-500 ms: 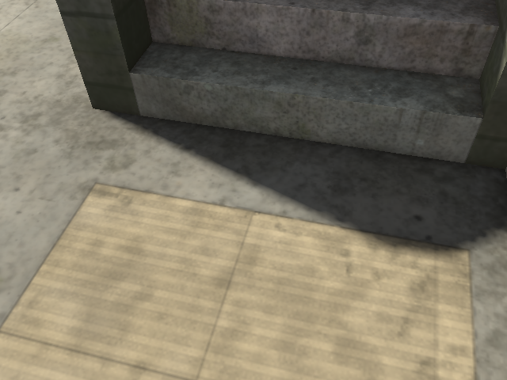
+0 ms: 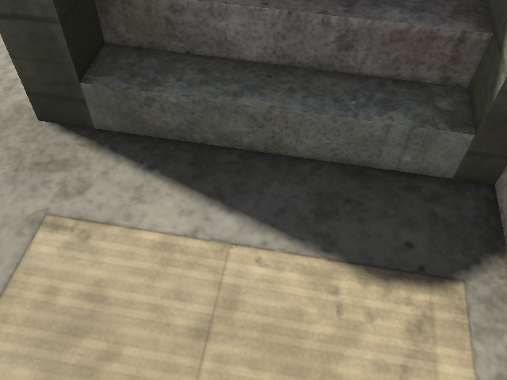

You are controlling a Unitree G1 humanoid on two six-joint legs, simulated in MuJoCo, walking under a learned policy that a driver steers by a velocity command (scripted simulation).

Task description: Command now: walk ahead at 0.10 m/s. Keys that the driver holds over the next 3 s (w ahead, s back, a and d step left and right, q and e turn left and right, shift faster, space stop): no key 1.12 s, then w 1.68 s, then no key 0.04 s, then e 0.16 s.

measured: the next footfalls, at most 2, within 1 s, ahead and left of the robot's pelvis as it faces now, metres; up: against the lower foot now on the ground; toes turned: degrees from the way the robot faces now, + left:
right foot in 0.14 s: +0.11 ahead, -0.15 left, +0.00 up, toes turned +0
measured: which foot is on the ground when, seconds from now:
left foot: down 0.00-1.00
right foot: up 0.00-0.12, down 0.14-1.00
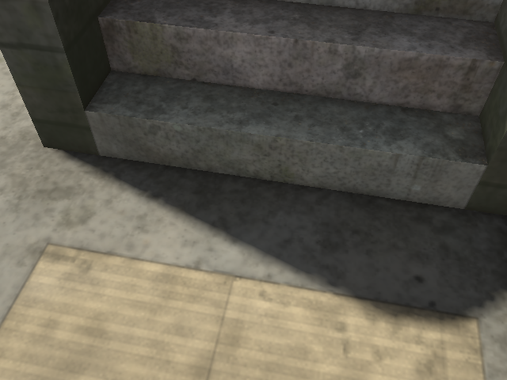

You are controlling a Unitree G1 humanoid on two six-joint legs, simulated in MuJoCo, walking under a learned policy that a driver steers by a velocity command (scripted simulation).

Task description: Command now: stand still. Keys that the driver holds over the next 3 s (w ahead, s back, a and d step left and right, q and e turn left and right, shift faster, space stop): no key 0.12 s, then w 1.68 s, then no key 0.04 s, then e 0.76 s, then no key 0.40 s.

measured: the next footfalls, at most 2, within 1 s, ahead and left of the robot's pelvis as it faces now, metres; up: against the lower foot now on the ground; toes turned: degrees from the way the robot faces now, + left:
right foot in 0.48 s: +0.12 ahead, -0.17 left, +0.00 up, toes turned -3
left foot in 1.00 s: +0.51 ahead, +0.07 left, +0.00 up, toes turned +3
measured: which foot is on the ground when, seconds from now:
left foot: down 0.00-0.48, up 0.50-0.98, down 1.00-1.00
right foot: down 0.00-0.18, up 0.20-0.46, down 0.48-1.00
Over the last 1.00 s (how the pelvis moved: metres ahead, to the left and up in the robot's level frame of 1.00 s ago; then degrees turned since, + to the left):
0.07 -0.02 0.00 0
